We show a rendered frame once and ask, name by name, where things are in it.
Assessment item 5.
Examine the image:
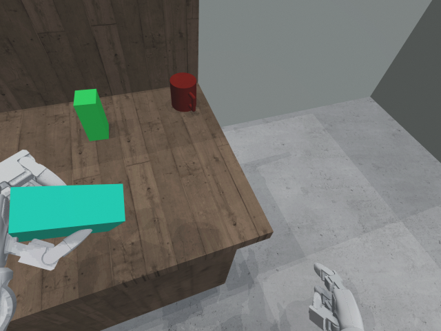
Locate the robot left forearm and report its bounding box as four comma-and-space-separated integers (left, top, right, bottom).
0, 268, 17, 331

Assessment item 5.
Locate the left robot hand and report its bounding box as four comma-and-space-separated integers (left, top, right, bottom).
0, 150, 92, 270

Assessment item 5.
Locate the right robot hand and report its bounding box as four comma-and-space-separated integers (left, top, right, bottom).
309, 263, 364, 331

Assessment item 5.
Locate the table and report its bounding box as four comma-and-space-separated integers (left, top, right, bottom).
0, 0, 274, 331

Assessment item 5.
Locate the sponge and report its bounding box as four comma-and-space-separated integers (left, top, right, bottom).
8, 184, 125, 242

